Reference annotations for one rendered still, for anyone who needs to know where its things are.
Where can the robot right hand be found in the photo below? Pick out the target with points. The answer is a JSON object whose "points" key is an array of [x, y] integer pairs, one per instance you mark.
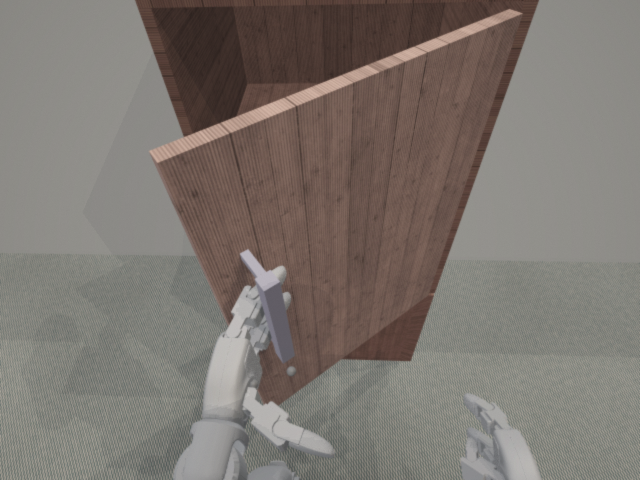
{"points": [[506, 457]]}

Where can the handle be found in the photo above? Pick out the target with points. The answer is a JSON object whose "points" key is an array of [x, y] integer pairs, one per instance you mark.
{"points": [[271, 296]]}

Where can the cupboard door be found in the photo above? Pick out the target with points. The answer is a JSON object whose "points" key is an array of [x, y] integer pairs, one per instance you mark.
{"points": [[352, 185]]}

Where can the robot left hand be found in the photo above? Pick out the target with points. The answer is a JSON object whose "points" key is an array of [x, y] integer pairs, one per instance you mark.
{"points": [[235, 362]]}

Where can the left robot forearm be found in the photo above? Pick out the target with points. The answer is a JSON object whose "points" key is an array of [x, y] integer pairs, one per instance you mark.
{"points": [[216, 452]]}

